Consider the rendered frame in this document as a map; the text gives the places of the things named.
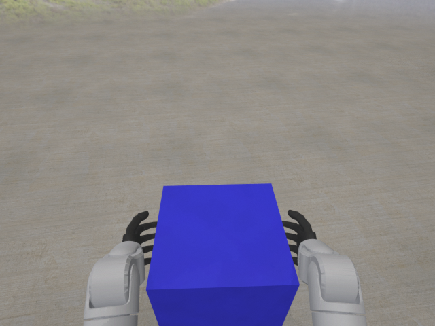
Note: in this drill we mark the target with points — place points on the left robot hand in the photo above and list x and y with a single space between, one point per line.
134 230

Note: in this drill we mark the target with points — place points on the right robot hand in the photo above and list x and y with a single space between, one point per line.
303 229

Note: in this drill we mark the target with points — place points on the carton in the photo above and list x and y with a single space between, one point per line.
220 258

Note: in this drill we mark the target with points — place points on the right robot forearm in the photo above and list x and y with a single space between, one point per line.
333 283

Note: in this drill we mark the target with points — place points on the left robot forearm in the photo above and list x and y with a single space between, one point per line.
112 292

